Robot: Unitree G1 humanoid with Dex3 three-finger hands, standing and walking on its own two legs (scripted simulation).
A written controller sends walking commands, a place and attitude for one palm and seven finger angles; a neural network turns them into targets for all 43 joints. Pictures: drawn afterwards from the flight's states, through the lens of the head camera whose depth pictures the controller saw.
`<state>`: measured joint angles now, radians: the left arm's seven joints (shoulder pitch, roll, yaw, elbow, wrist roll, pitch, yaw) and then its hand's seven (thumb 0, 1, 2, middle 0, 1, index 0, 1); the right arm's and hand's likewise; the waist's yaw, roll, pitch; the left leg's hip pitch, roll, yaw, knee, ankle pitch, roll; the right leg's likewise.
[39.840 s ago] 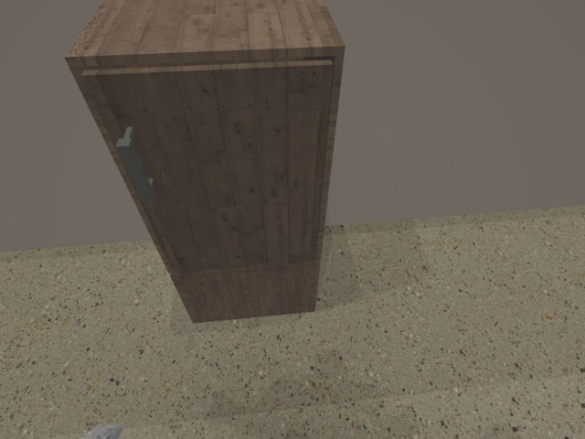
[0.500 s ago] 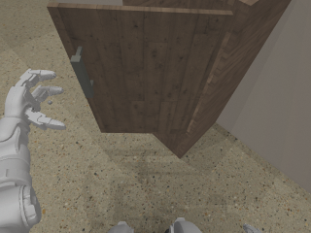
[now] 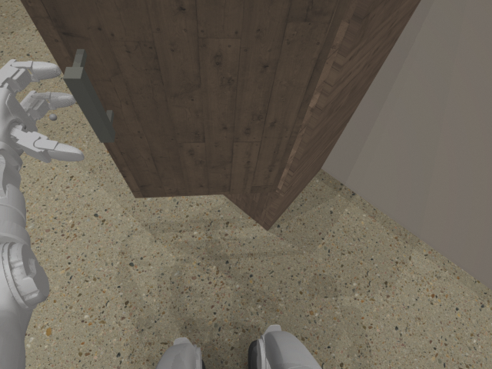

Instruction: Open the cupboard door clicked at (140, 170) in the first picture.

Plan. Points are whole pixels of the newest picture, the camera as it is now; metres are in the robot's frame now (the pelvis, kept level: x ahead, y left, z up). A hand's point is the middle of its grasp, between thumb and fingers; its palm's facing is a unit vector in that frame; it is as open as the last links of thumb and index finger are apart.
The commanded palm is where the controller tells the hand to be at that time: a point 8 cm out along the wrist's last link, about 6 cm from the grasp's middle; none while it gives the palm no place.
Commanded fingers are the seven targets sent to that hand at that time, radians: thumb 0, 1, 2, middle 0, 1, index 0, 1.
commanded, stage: move the hooked fingers beside the handle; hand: left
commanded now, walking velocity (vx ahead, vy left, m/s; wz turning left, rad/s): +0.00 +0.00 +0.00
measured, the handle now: (95, 99) +0.53 +0.20 +0.08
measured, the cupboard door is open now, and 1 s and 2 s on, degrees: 45 45 45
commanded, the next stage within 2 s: slide the fingers in behind the handle in 0.80 s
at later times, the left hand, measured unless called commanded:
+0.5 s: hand (49, 115) +0.49 +0.26 +0.09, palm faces -0.01 -1.00 -0.01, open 14.0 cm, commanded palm +0.46 +0.31 +0.08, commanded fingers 0.00 -0.50 0.30 -0.30 -1.20 -0.30 -1.20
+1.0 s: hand (52, 124) +0.48 +0.26 +0.08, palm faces -0.02 -1.00 +0.00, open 14.0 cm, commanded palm +0.46 +0.30 +0.08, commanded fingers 0.00 -0.50 0.30 -0.30 -1.20 -0.30 -1.20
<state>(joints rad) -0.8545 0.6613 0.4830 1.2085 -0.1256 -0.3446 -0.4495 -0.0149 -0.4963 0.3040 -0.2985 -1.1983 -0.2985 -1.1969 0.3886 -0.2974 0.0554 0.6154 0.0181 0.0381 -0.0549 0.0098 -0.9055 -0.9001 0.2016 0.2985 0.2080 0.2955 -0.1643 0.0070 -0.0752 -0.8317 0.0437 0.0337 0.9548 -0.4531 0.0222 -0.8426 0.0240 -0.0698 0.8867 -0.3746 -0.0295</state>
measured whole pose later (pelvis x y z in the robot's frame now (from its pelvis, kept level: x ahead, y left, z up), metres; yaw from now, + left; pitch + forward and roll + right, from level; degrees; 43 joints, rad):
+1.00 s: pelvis +0.01 +0.01 +0.00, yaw +0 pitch +19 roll -3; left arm -0.82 0.62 0.45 1.17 -0.16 -0.35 -0.46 -0.01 -0.50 0.30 -0.30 -1.20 -0.30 -1.20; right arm 0.39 -0.29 0.06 0.60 0.01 0.08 -0.04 0.01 -0.91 -0.90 0.20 0.30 0.21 0.30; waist -0.15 0.01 -0.09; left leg -0.84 0.04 0.03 0.98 -0.47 0.03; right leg -0.84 0.02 -0.07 0.89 -0.39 -0.02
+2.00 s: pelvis +0.01 +0.00 +0.00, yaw +0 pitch +18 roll -2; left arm -0.78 0.44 0.35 1.09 -0.15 -0.39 -0.29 -0.02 -0.50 0.30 -0.30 -1.20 -0.30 -1.20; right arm 0.38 -0.27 0.04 0.62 0.01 0.06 -0.02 0.01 -0.91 -0.90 0.20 0.30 0.21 0.30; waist -0.12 0.02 -0.10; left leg -0.80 0.04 0.03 0.96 -0.47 0.02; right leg -0.82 0.02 -0.07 0.90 -0.39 -0.03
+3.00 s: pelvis +0.01 +0.00 +0.00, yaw +0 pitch +18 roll -1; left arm -0.80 0.42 0.35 1.11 -0.12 -0.40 -0.23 -0.01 0.15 0.58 -0.34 -1.27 -0.34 -1.27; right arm 0.38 -0.27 0.03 0.62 0.01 0.04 -0.01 0.01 -0.91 -0.90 0.20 0.30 0.21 0.30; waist -0.13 0.02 -0.10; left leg -0.82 0.03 0.04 0.97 -0.47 0.02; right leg -0.84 0.02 -0.06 0.92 -0.40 -0.03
